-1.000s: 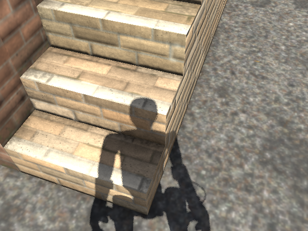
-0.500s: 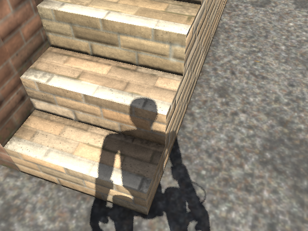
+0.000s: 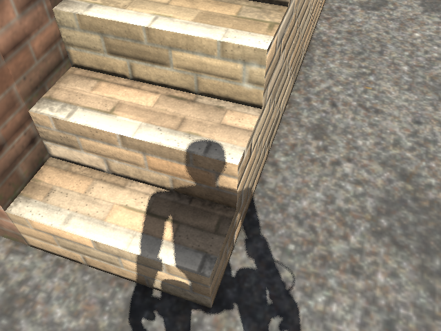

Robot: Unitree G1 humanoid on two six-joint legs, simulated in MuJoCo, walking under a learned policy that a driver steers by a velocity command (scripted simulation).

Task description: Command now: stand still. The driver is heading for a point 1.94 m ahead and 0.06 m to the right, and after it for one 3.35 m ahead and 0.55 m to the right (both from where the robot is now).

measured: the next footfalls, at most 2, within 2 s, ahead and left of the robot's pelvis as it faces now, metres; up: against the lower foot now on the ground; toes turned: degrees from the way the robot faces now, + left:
left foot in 1.20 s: +0.13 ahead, +0.16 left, +0.00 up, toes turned +3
right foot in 1.52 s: +0.14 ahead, -0.06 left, +0.00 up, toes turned -1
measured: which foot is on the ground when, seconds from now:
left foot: down 0.00-0.92, up 0.94-1.00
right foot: down 0.00-1.00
